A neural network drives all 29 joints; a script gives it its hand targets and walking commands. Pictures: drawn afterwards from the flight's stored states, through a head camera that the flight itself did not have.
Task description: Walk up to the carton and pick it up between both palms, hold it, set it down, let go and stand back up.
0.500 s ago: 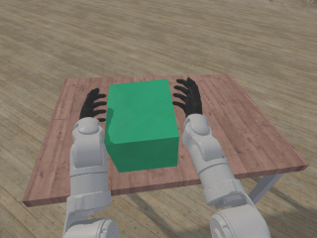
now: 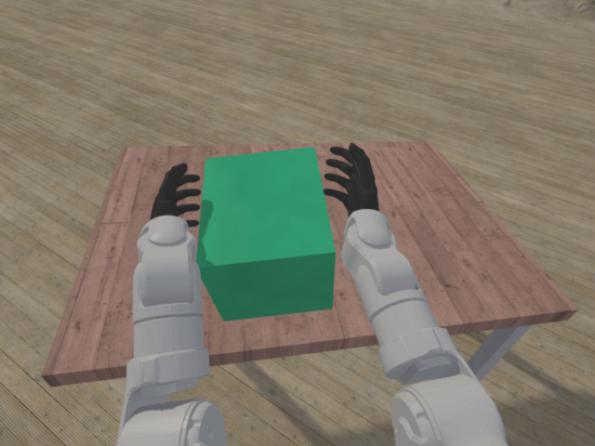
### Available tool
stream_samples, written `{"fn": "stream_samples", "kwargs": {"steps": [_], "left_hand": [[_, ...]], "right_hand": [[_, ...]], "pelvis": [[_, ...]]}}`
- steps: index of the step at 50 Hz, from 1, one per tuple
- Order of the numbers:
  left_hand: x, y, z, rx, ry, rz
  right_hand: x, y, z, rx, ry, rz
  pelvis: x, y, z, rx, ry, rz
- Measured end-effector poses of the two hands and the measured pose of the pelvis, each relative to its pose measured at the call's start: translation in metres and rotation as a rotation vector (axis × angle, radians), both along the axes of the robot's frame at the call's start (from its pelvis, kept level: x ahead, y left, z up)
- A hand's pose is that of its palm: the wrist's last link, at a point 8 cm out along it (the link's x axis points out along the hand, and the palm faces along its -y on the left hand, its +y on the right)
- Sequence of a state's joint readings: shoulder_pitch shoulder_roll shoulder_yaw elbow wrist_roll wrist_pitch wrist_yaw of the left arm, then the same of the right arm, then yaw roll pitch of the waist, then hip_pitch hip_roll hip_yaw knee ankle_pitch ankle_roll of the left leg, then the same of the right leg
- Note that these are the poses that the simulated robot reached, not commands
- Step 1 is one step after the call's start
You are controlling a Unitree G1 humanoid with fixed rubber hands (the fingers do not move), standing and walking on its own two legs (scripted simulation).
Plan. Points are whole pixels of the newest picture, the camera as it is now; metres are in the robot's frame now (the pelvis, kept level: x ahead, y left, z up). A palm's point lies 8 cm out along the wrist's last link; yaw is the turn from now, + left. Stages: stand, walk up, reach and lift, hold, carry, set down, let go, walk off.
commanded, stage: hold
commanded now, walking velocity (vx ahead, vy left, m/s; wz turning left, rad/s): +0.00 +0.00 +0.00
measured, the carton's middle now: (269, 233) +0.40 +0.01 +0.11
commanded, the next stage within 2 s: set down in 1.08 s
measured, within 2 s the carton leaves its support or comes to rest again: neither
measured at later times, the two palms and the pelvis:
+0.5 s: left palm (169, 222) +0.36 +0.14 +0.16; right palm (360, 207) +0.36 -0.11 +0.18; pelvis +0.00 +0.00 +0.00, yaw +0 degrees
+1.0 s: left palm (171, 221) +0.36 +0.14 +0.17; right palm (363, 204) +0.36 -0.11 +0.19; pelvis +0.00 +0.00 +0.00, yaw +0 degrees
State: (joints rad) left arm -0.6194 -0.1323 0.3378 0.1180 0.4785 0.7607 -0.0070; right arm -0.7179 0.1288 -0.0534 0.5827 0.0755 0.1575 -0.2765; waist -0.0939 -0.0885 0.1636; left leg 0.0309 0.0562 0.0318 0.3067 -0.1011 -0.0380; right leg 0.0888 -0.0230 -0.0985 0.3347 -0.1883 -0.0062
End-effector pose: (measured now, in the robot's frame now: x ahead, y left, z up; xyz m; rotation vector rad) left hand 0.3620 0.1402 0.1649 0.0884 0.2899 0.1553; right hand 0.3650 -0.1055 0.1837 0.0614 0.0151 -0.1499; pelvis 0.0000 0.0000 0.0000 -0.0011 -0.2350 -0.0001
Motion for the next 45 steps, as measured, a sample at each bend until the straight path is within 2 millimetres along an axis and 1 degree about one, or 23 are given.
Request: {"fn": "stream_samples", "kwargs": {"steps": [7, 11, 17, 22, 25, 30, 39, 45], "left_hand": [[-0.0008, 0.001, -0.0037, -0.009, -0.006, 0.002], [0.0007, 0.0011, -0.003, -0.008, -0.002, 0.002], [0.0014, 0.0009, 0.0021, 0.006, -0.025, -0.003], [0.0018, 0.0003, 0.0001, 0.004, -0.004, -0.008], [0.0007, -0.0003, -0.0008, -0.003, -0.011, -0.004], [-0.001, -0.0014, 0.0007, 0.005, -0.02, -0.008], [0.0015, -0.0039, -0.001, 0.008, 0.002, -0.007], [0.0011, -0.0038, -0.0002, 0.008, -0.01, -0.004]], "right_hand": [[-0.0005, 0.0012, -0.0018, 0.002, -0.007, 0.002], [0.0006, 0.0011, -0.0025, 0.002, -0.003, 0.0], [0.0008, 0.0009, 0.0025, 0.007, -0.025, 0.0], [0.0006, -0.0003, -0.0024, 0.015, -0.005, -0.004], [-0.0007, -0.0004, -0.0016, 0.015, -0.014, -0.005], [-0.0023, -0.0014, 0.0017, 0.013, -0.022, -0.003], [-0.0003, -0.0042, -0.0042, 0.014, -0.001, -0.007], [0.0005, -0.004, -0.0014, 0.024, -0.014, 0.0]], "pelvis": [[-0.0003, 0.0006, 0.0003, -0.002, 0.013, 0.001], [0.0, 0.0012, 0.0003, -0.001, 0.015, -0.001], [0.002, 0.0023, 0.0005, -0.003, 0.015, 0.0], [0.0034, 0.0029, 0.0005, 0.0, 0.007, -0.002], [0.0041, 0.0026, 0.0006, -0.001, 0.013, -0.002], [0.0034, 0.0017, 0.0004, -0.003, 0.006, 0.0], [-0.0004, 0.0002, 0.0002, 0.001, 0.011, 0.0], [-0.0003, -0.0007, 0.0005, 0.0, 0.02, -0.005]]}}
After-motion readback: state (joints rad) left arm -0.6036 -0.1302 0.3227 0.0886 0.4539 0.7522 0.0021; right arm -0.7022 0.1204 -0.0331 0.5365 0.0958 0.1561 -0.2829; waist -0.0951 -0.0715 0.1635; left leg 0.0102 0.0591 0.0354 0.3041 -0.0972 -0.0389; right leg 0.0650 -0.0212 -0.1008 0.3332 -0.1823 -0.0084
